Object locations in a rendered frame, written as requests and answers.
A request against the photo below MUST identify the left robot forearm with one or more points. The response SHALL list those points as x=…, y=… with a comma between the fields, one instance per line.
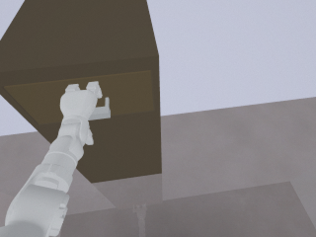
x=59, y=163

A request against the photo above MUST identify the left robot hand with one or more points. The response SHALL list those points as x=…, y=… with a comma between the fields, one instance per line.
x=76, y=102

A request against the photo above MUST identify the drawer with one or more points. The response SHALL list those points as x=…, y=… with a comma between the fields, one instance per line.
x=128, y=93

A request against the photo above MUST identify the handle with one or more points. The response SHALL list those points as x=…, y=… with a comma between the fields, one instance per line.
x=101, y=112

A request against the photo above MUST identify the cabinet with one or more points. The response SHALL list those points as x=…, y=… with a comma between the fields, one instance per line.
x=51, y=40

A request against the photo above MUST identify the left robot upper arm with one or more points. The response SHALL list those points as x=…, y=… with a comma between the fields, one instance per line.
x=39, y=212

